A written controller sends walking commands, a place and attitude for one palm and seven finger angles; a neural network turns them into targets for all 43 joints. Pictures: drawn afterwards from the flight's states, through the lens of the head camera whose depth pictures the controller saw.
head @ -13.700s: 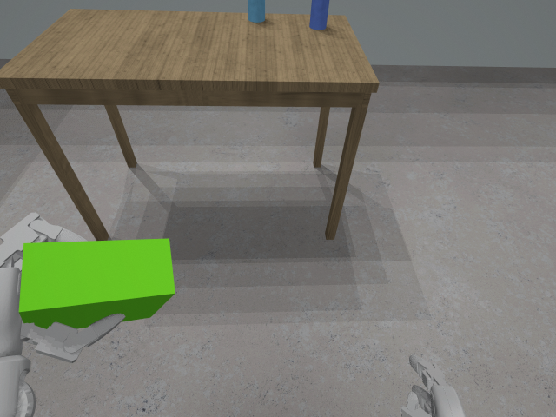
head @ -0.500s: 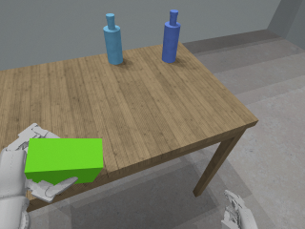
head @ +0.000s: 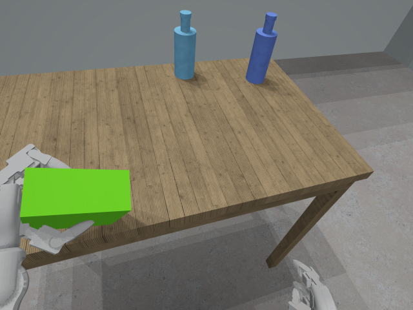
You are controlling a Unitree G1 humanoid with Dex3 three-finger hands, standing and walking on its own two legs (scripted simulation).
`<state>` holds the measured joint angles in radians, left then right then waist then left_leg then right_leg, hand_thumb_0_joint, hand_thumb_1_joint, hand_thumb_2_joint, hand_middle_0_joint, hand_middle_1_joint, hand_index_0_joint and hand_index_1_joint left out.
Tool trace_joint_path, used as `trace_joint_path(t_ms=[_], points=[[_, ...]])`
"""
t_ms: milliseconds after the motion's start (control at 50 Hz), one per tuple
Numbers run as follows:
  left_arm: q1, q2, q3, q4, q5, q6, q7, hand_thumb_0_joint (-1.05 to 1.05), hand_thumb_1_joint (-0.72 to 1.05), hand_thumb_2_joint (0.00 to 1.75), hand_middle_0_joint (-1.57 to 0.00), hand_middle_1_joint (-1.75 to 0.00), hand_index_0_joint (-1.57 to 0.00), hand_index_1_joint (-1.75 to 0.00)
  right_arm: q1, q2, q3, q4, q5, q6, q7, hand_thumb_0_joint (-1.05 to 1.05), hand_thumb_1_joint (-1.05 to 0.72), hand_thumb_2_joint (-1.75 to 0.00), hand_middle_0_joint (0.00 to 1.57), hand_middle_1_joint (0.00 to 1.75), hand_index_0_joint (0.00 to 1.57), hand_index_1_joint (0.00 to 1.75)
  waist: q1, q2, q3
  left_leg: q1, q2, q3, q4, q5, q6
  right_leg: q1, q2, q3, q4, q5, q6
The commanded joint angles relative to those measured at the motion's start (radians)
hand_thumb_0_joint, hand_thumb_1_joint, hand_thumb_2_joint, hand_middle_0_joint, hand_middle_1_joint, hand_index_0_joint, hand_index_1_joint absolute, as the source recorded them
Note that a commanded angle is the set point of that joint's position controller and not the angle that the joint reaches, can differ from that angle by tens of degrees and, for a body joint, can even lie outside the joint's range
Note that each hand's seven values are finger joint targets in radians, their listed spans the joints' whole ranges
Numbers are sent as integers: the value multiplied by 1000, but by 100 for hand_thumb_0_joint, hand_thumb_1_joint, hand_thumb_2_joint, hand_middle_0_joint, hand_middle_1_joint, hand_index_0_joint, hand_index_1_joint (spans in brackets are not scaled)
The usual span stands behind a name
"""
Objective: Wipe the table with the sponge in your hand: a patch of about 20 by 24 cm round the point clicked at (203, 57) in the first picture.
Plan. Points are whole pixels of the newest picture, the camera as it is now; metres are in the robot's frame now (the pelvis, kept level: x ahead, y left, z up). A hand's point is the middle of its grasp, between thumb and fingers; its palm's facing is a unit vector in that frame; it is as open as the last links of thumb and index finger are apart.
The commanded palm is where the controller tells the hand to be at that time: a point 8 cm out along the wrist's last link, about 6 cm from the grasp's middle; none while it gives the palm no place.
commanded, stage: come to a stop and stand still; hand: left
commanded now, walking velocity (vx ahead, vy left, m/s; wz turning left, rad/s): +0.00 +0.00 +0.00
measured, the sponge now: (92, 200) +0.24 +0.21 +0.12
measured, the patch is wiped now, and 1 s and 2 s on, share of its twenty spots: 0.00 0.00 0.00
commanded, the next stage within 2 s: look again from close up in 0.78 s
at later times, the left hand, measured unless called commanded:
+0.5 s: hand (87, 162) +0.28 +0.22 +0.17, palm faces +0.32 -0.86 -0.39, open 10.3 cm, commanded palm +0.22 +0.27 +0.18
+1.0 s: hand (89, 165) +0.27 +0.22 +0.17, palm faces +0.36 -0.85 -0.38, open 10.3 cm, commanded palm +0.21 +0.26 +0.18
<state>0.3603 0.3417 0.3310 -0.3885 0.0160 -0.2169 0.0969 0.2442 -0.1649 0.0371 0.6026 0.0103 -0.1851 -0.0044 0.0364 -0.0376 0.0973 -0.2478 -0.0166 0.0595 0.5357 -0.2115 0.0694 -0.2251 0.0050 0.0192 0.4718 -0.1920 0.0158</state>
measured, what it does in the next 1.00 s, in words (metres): shifts its weight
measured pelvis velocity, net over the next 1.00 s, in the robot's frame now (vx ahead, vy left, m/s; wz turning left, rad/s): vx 0.05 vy -0.02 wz -0.01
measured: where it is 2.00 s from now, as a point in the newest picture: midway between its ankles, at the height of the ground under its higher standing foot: outside the picture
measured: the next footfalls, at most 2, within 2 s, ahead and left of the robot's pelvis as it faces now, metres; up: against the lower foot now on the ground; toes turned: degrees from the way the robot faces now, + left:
none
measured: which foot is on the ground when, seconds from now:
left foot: down 0.00-1.00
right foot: down 0.00-1.00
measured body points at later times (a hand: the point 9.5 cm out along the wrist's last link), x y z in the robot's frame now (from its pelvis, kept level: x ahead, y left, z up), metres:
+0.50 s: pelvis +0.05 -0.01 +0.01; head +0.09 +0.02 +0.45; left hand +0.25 +0.27 +0.19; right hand +0.24 -0.24 -0.06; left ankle +0.06 +0.07 -0.73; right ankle +0.06 -0.14 -0.73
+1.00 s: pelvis +0.05 -0.02 +0.01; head +0.07 -0.01 +0.46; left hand +0.24 +0.26 +0.19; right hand +0.24 -0.25 -0.06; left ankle +0.06 +0.07 -0.73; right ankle +0.06 -0.14 -0.73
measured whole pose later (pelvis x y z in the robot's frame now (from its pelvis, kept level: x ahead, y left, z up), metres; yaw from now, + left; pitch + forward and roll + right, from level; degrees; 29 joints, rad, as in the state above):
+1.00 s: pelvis +0.05 -0.02 +0.01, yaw +0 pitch -1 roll -1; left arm 0.45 0.37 0.34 -0.49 -0.05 -0.18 0.12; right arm 0.18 -0.19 0.02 0.57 0.02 -0.11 -0.04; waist 0.02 -0.02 0.07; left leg -0.18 0.00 0.05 0.44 -0.23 0.03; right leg -0.16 0.03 0.02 0.37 -0.18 0.00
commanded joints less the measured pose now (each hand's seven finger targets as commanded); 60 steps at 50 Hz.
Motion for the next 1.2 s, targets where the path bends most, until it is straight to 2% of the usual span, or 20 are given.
trace_joint_path(t_ms=[0, 40, 100, 160, 200, 280, 300, 380, 400, 460, 660, 680, 700, 780, 800, 820, 880, 900, 1100, 1180], points=[[-163, 187, 126, -372, -18, -103, 22, 0, 10, 130, -120, -160, -120, -160, -128, -150, -64, -173, -5, -74, -8, 0, -90, -90, 20, 30, 20, 30, -9, 173, -135, -132, 126, -148, -272, -395, -21, 147, 3, 27, -52, -82, -26], [-143, 176, 119, -361, -17, -107, 23, 0, 10, 130, -120, -160, -120, -160, -119, -152, -67, -169, -4, -83, -7, 0, -90, -90, 20, 30, 20, 30, -6, 181, -135, -113, 125, -151, -269, -365, -22, 141, 1, 48, -60, -61, -29], [-99, 141, 95, -276, -22, -95, 21, 0, 10, 130, -120, -160, -120, -160, -103, -151, -66, -154, -5, -79, -7, 0, -90, -90, 20, 30, 20, 30, -12, 80, -124, -58, 101, -128, -225, -253, -40, 91, -10, 66, -116, -39, -33], [-74, 135, 93, -219, -30, -83, 17, 0, 10, 130, -120, -160, -120, -160, -95, -157, -76, -151, -2, -67, -8, 0, -90, -90, 20, 30, 20, 30, -15, 52, -130, 7, 92, -111, -192, -117, -51, 53, -30, 100, -139, 15, -41], [-54, 119, 81, -183, -36, -72, 15, 0, 10, 130, -120, -160, -120, -160, -101, -156, -70, -146, -3, -51, -10, 0, -90, -90, 20, 30, 20, 30, -17, 64, -131, 11, 90, -100, -200, -82, -56, 56, -23, 79, -140, 39, -36], [-71, 194, 135, -296, -39, -68, 22, 0, 10, 130, -120, -160, -120, -160, -141, -152, -70, -165, 6, -37, -17, 0, -90, -90, 20, 30, 20, 30, -11, 80, -199, 70, 95, -92, -176, 101, -60, 111, -35, 63, -99, 198, -35], [-55, 165, 109, -298, -49, -69, 18, 0, 10, 130, -120, -160, -120, -160, -133, -153, -70, -170, 1, -32, -18, 0, -90, -90, 20, 30, 20, 30, -14, 87, -212, 73, 94, -94, -176, 127, -57, 126, -34, 51, -95, 213, -34], [-15, 239, 172, -416, -52, -73, 32, 0, 10, 130, -120, -160, -120, -160, -154, -149, -68, -189, 8, -27, -22, 0, -90, -90, 20, 30, 20, 30, -6, 147, -258, 114, 102, -94, -152, 275, -70, 150, -40, 38, -53, 287, -37], [17, 193, 138, -398, -63, -73, 26, 0, 10, 130, -120, -160, -120, -160, -143, -148, -67, -191, 2, -20, -23, 0, -90, -90, 20, 30, 20, 30, -9, 149, -256, 110, 104, -100, -156, 290, -68, 155, -40, 27, -52, 282, -38], [58, 215, 168, -404, -67, -73, 30, 0, 10, 130, -120, -160, -120, -160, -127, -152, -79, -196, 6, -13, -25, 0, -90, -90, 20, 30, 20, 30, -11, 153, -278, 142, 120, -104, -131, 381, -81, 154, -48, 35, -42, 317, -43], [16, 161, 109, -281, -70, -28, 25, 0, 10, 130, -120, -160, -120, -160, -127, -161, -79, -185, 9, 20, -38, 0, -90, -90, 20, 30, 20, 30, -22, 52, -219, 118, 116, -97, -152, 242, -64, 130, -61, 65, -94, 315, -37], [-2, 187, 127, -297, -65, -24, 32, 0, 10, 130, -120, -160, -120, -160, -148, -158, -73, -181, 11, 19, -40, 0, -90, -90, 20, 30, 20, 30, -19, 59, -210, 112, 112, -88, -155, 209, -63, 119, -60, 67, -102, 299, -34], [1, 147, 91, -281, -70, -25, 28, 0, 10, 130, -120, -160, -120, -160, -140, -157, -70, -181, 5, 22, -41, 0, -90, -90, 20, 30, 20, 30, -22, 58, -206, 102, 106, -91, -160, 186, -56, 122, -61, 61, -109, 279, -36], [-41, 218, 139, -377, -60, -26, 42, 0, 10, 130, -120, -160, -120, -160, -161, -156, -73, -186, 8, 16, -44, 0, -90, -90, 20, 30, 20, 30, -15, 98, -224, 119, 105, -91, -157, 161, -55, 121, -66, 87, -112, 262, -41], [-27, 169, 102, -353, -67, -29, 39, 0, 10, 130, -120, -160, -120, -160, -150, -151, -68, -187, 3, 20, -44, 0, -90, -90, 20, 30, 20, 30, -18, 103, -215, 104, 102, -100, -169, 151, -52, 129, -66, 72, -113, 238, -43], [-28, 195, 120, -372, -66, -30, 41, 0, 10, 130, -120, -160, -120, -160, -156, -151, -73, -196, 5, 16, -46, 0, -90, -90, 20, 30, 20, 30, -16, 122, -210, 105, 103, -105, -171, 149, -52, 128, -69, 82, -115, 242, -43], [8, 220, 160, -346, -64, -27, 47, 0, 10, 130, -120, -160, -120, -160, -154, -151, -73, -188, 7, 18, -45, 0, -90, -90, 20, 30, 20, 30, -13, 120, -194, 85, 108, -94, -178, 97, -56, 115, -64, 83, -126, 201, -42], [31, 171, 124, -313, -71, -28, 41, 0, 10, 130, -120, -160, -120, -160, -142, -147, -69, -190, 2, 25, -43, 0, -90, -90, 20, 30, 20, 30, -18, 100, -187, 69, 104, -104, -186, 85, -53, 123, -62, 71, -130, 183, -44], [25, 150, 98, -273, -70, -17, 33, 0, 10, 130, -120, -160, -120, -160, -139, -159, -72, -188, 4, 32, -47, 0, -90, -90, 20, 30, 20, 30, -24, 68, -178, 60, 107, -103, -208, 29, -46, 101, -49, 70, -149, 129, -35], [-8, 201, 134, -325, -62, -18, 42, 0, 10, 130, -120, -160, -120, -160, -155, -158, -75, -188, 10, 22, -49, 0, -90, -90, 20, 30, 20, 30, -19, 77, -186, 70, 108, -104, -199, 29, -47, 101, -56, 84, -145, 137, -37]])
